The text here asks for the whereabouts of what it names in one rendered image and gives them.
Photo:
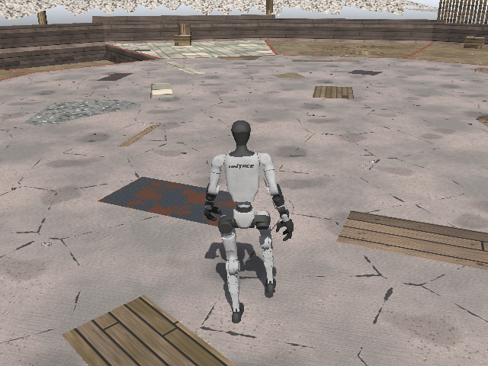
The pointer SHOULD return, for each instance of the right robot hand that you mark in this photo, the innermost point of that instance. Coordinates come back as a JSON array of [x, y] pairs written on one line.
[[290, 228]]

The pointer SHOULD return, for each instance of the robot right forearm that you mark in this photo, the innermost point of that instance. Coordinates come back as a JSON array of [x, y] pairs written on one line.
[[281, 206]]

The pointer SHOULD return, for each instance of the left robot hand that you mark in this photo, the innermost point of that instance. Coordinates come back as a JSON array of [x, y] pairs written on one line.
[[215, 210]]

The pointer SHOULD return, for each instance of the robot torso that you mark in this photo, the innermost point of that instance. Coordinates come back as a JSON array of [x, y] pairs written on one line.
[[242, 181]]

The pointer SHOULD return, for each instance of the robot left upper arm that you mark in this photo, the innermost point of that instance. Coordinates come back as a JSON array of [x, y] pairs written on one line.
[[215, 171]]

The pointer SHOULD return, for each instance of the robot left shin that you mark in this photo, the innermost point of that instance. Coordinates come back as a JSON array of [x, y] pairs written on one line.
[[234, 286]]

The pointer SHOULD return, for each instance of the robot right upper arm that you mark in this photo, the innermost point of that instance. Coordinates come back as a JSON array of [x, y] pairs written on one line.
[[269, 171]]

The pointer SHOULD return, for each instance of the robot left forearm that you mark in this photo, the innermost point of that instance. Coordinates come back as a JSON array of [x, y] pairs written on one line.
[[209, 201]]

